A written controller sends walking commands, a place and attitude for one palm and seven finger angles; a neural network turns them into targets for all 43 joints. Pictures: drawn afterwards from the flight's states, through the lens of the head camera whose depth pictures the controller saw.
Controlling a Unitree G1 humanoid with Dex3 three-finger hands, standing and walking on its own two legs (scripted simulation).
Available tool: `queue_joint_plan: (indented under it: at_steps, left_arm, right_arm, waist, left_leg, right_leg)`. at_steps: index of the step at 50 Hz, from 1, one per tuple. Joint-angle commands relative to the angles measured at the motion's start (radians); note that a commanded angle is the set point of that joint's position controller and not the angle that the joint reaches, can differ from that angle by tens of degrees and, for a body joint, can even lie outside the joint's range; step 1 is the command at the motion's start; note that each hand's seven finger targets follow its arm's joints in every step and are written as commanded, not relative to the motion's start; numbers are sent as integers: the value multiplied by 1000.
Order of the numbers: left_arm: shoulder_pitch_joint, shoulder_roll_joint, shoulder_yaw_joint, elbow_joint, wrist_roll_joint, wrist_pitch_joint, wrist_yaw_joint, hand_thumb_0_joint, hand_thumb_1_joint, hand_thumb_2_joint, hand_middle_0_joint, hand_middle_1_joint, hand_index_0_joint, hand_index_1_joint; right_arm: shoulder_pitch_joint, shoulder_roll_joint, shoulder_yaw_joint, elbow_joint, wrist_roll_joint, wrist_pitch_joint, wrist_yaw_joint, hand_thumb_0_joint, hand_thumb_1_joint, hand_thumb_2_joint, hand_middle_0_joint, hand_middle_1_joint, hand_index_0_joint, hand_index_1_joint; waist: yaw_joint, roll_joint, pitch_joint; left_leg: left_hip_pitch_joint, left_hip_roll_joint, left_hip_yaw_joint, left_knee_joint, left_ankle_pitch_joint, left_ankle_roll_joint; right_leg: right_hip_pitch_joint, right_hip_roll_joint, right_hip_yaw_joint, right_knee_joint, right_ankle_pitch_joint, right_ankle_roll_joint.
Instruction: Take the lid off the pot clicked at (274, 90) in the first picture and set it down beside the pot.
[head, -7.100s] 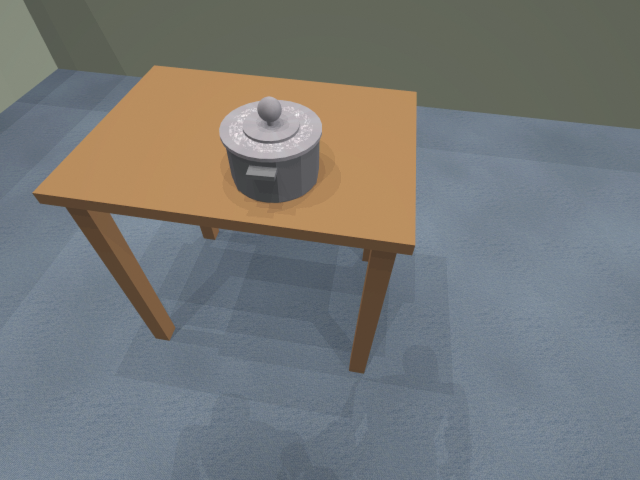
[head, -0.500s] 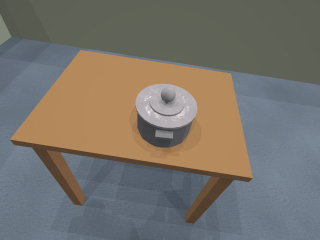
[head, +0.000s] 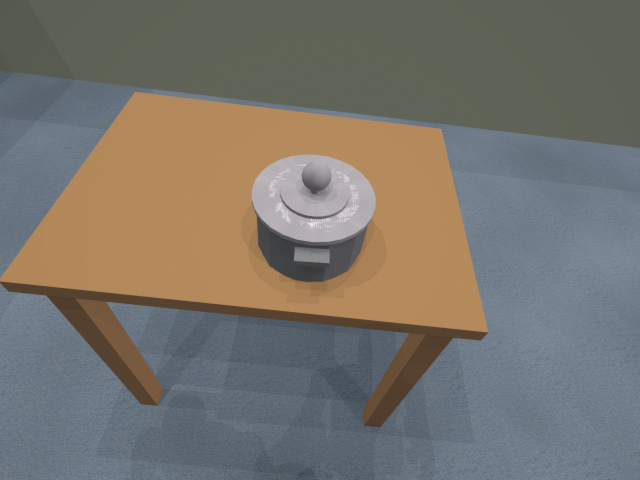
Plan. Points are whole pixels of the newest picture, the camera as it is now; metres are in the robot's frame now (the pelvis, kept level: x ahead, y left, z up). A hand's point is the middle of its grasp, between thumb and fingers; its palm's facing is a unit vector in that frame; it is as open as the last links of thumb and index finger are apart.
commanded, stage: shuffle to correct the standing spot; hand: left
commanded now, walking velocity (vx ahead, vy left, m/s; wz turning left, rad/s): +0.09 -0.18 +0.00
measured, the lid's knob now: (316, 176) +0.52 +0.05 +0.08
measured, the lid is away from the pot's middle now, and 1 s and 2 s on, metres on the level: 0.00 0.00 0.00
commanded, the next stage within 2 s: come to a stop and stand still in 0.26 s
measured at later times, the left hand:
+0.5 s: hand out of the picture +0.04 +0.10 -0.19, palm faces +0.05 -0.99 -0.15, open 7.3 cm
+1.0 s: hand out of the picture +0.09 +0.15 -0.18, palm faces +0.04 -0.97 -0.24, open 7.4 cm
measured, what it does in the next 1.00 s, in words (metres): steps on the spot: right foot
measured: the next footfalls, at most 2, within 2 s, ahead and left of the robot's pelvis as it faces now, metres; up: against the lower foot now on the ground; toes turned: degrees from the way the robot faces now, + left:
right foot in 0.16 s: +0.04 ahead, -0.17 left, +0.00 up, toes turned -2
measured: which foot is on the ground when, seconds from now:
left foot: down 0.00-1.00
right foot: up 0.00-0.14, down 0.16-1.00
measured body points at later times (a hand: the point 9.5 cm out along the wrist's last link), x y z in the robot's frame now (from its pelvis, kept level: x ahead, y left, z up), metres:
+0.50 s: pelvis +0.05 -0.06 -0.01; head +0.08 -0.04 +0.44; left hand +0.04 +0.15 -0.18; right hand +0.04 -0.28 -0.16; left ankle +0.02 +0.04 -0.74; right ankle +0.00 -0.17 -0.74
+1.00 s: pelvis +0.04 -0.04 -0.01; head +0.06 -0.04 +0.44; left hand +0.08 +0.20 -0.16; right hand +0.14 -0.27 -0.15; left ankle +0.02 +0.05 -0.74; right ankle +0.00 -0.17 -0.74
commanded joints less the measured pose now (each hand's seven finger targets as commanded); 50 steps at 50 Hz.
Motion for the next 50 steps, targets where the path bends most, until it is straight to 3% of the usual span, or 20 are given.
queue_joint_plan:
  at_steps: [1, 3, 6, 9, 11, 14, 16, 18, 20, 22, 24, 25, 27, 31, 42, 43, 44, 45, 47, 50]
  left_arm:
    - [68, 36, 17, -52, -5, -12, -10, 0, 900, 900, -200, -300, -200, -300]
    - [81, 26, 18, -45, -7, -13, -12, 0, 900, 900, -200, -300, -200, -300]
    - [109, 33, 18, -32, -8, -23, -12, 0, 900, 900, -200, -300, -200, -300]
    - [85, 86, 22, -53, -6, -25, -3, 0, 900, 900, -200, -300, -200, -300]
    - [55, 100, 29, -64, -9, -29, -2, 0, 900, 900, -200, -300, -200, -300]
    - [28, 73, 25, -69, -15, -37, -4, 0, 900, 900, -200, -300, -200, -300]
    - [47, 38, 20, -76, -19, -38, -11, 0, 900, 900, -200, -300, -200, -300]
    - [36, 30, 21, -82, -11, -34, -12, 0, 900, 900, -200, -300, -200, -300]
    - [32, 19, 20, -79, -16, -41, -9, 0, 900, 900, -200, -300, -200, -300]
    - [98, -3, 18, -39, -28, -61, 5, 0, 900, 900, -200, -300, -200, -300]
    - [135, 53, 26, -10, -26, -78, 21, 0, 900, 900, -200, -300, -200, -300]
    - [107, 71, 18, -9, -29, -80, 20, 0, 900, 900, -200, -300, -200, -300]
    - [73, 59, 14, -15, -26, -77, 24, 0, 900, 900, -200, -300, -200, -300]
    - [62, 79, 19, -35, -27, -69, 32, 0, 900, 900, -200, -300, -200, -300]
    - [2, 94, 23, -88, -24, -53, 31, 0, 900, 900, -200, -300, -200, -300]
    - [46, 124, 31, -63, -17, -69, 57, 0, 900, 900, -200, -300, -200, -300]
    - [7, 170, 43, -124, -14, -74, 47, 0, 900, 900, -200, -300, -200, -300]
    - [-23, 180, 40, -122, -21, -70, 34, 0, 900, 900, -200, -300, -200, -300]
    - [-66, 140, 32, -152, -16, -63, 31, 0, 900, 900, -200, -300, -200, -300]
    - [-41, 97, 18, -152, -19, -51, 29, 0, 900, 900, -200, -300, -200, -300]
  right_arm:
    - [43, -172, -48, -44, -7, -12, -3, 0, -900, -900, 200, 300, 200, 300]
    - [39, -166, -50, -44, -8, -7, 0, 0, -900, -900, 200, 300, 200, 300]
    - [55, -146, -48, -42, -2, 1, 4, 0, -900, -900, 200, 300, 200, 300]
    - [62, -82, -38, -60, -2, 7, 10, 0, -900, -900, 200, 300, 200, 300]
    - [72, -64, -38, -59, -2, 14, 9, 0, -900, -900, 200, 300, 200, 300]
    - [124, -42, -30, -38, -4, 2, 8, 0, -900, -900, 200, 300, 200, 300]
    - [151, -95, -41, -31, -6, -5, 4, 0, -900, -900, 200, 300, 200, 300]
    - [171, -142, -55, -29, -7, -5, -4, 0, -900, -900, 200, 300, 200, 300]
    - [164, -115, -43, -30, -4, -15, -10, 0, -900, -900, 200, 300, 200, 300]
    - [114, -74, -25, -35, 4, -20, -15, 0, -900, -900, 200, 300, 200, 300]
    - [115, -33, -15, -40, 19, -22, -16, 0, -900, -900, 200, 300, 200, 300]
    - [126, -18, -12, -34, 23, -19, -14, 0, -900, -900, 200, 300, 200, 300]
    - [116, -24, -14, -18, 24, -5, -16, 0, -900, -900, 200, 300, 200, 300]
    - [90, -42, -15, -17, 27, 3, -20, 0, -900, -900, 200, 300, 200, 300]
    - [28, -95, -21, -65, 20, 10, -12, 0, -900, -900, 200, 300, 200, 300]
    - [-26, -175, -34, -140, 18, 4, -1, 0, -900, -900, 200, 300, 200, 300]
    - [13, -113, -28, -167, 5, 6, 10, 0, -900, -900, 200, 300, 200, 300]
    - [-17, -100, -28, -169, 1, 15, 14, 0, -900, -900, 200, 300, 200, 300]
    - [-3, -119, -25, -193, 3, 17, 14, 0, -900, -900, 200, 300, 200, 300]
    - [12, -167, -22, -194, -6, 3, 10, 0, -900, -900, 200, 300, 200, 300]
  waist:
    - [3, 114, 1]
    - [7, 150, 15]
    - [15, 80, 46]
    - [-7, -51, 74]
    - [-20, -121, 95]
    - [-47, 6, 93]
    - [-39, 173, 82]
    - [-34, 311, 97]
    - [-15, 311, 81]
    - [25, 204, 12]
    - [11, 10, -48]
    - [0, -25, -61]
    - [-11, -90, -24]
    - [0, -25, -25]
    - [-1, 54, -91]
    - [-5, 173, -78]
    - [-22, 107, -103]
    - [-5, 128, -148]
    - [-35, 53, -88]
    - [-7, 147, -76]
  left_leg:
    - [-21, 346, -356, -235, -192, 54]
    - [-65, 319, -322, -230, -270, 25]
    - [-155, 252, -256, -134, -338, -33]
    - [-149, 101, -113, 71, -299, -80]
    - [-108, 73, -66, 193, -231, -91]
    - [-10, 103, -109, 108, -111, -77]
    - [17, 227, -286, -30, -107, -25]
    - [13, 338, -436, -145, -97, 37]
    - [24, 336, -408, -129, 179, 61]
    - [30, 250, -271, 33, 420, -8]
    - [-59, 143, -110, 126, 200, -101]
    - [-50, 120, -106, 85, 52, -117]
    - [-17, 118, -102, 73, 20, -121]
    - [27, 131, -99, 61, 201, -118]
    - [184, 186, -142, 43, 456, -96]
    - [130, 178, -93, 225, 436, -117]
    - [2, 128, -113, 201, 117, -103]
    - [2, 106, -98, 154, -4, -108]
    - [45, 130, -136, 108, 79, -97]
    - [89, 218, -252, 52, 383, -43]
  right_leg:
    - [-52, -22, 20, 12, 16, -8]
    - [-4, -5, -6, -75, 67, -7]
    - [115, 3, -16, -300, 173, -10]
    - [11, -129, 175, -452, -64, -82]
    - [-71, -160, 220, -495, -161, -111]
    - [-91, -102, 113, -362, 72, -96]
    - [-106, -6, -3, -219, 156, -44]
    - [-138, 35, -82, -79, 80, -12]
    - [-107, 13, -44, -48, 19, -14]
    - [72, -17, -13, -295, 287, -3]
    - [247, -142, 103, -291, 862, -9]
    - [266, -187, 91, -282, 993, -23]
    - [235, -173, 76, -274, 1086, -15]
    - [236, -161, 56, -245, 1170, 11]
    - [149, -126, 32, -259, 786, -17]
    - [87, -151, 100, -265, 975, 4]
    - [178, -189, 125, -219, 965, -53]
    - [220, -223, 146, -206, 873, -98]
    - [62, -155, 78, -213, 553, -75]
    - [21, -48, -11, -153, 358, -28]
